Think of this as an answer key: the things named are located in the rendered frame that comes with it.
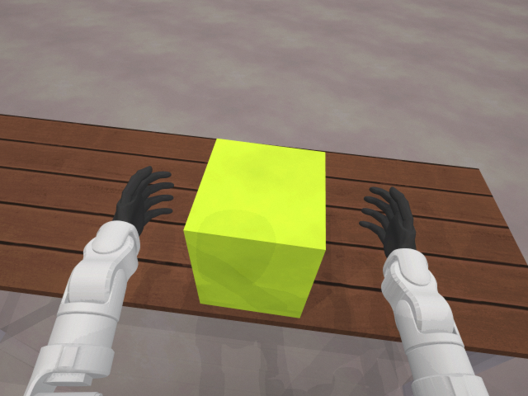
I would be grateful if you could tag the left robot hand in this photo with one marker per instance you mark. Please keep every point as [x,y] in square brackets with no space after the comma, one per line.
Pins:
[135,200]

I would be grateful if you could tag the carton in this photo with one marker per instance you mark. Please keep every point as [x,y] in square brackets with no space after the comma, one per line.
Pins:
[256,233]

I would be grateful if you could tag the left robot forearm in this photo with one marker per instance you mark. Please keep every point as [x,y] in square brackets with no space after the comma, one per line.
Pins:
[79,347]

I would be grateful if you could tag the table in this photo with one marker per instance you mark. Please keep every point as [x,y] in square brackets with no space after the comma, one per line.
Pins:
[60,182]

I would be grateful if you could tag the right robot hand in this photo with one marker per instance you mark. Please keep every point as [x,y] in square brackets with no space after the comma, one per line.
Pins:
[398,230]

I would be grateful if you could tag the right robot forearm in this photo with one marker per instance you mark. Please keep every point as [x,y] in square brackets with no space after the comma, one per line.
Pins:
[436,355]

